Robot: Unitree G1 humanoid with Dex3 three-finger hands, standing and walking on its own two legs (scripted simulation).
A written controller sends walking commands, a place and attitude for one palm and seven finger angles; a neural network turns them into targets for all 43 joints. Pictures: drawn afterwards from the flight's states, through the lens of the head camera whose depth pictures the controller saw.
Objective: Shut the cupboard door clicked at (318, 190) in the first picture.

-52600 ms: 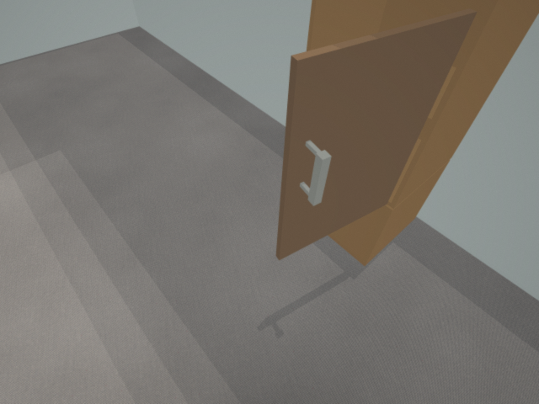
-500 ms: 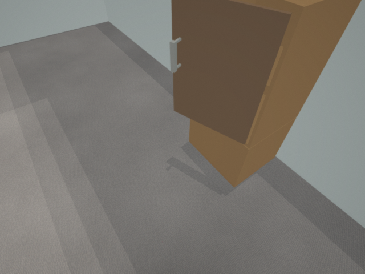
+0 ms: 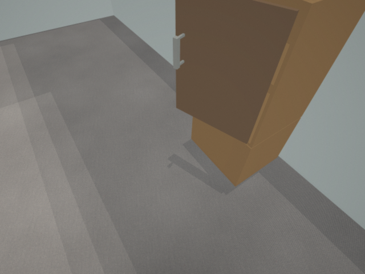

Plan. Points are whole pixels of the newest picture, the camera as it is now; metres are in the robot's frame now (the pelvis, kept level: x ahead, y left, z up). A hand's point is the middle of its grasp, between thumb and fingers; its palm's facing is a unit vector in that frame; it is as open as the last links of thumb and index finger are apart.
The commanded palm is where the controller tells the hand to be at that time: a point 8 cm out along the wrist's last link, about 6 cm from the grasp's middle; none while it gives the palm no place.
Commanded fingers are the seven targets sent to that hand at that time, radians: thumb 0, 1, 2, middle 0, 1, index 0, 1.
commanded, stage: walk to a spot facing it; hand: left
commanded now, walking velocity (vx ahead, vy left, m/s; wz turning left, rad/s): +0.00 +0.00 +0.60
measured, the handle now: (179, 51) +0.93 +0.05 +0.01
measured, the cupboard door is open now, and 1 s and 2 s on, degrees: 19 19 19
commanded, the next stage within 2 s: none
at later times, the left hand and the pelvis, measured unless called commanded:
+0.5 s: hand out of the picture +0.03 +0.26 -0.17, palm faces +0.29 -0.92 -0.28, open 7.4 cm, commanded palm none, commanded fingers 0.00 0.90 0.90 -0.20 -0.30 -0.20 -0.30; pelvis -0.01 +0.03 -0.01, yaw +18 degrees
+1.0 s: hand out of the picture -0.07 +0.17 -0.17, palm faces +0.63 -0.74 -0.26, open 7.4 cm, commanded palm none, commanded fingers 0.00 0.90 0.90 -0.20 -0.30 -0.20 -0.30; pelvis +0.01 -0.02 -0.01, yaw +40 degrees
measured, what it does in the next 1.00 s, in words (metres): steps on the spot, turning left: right foot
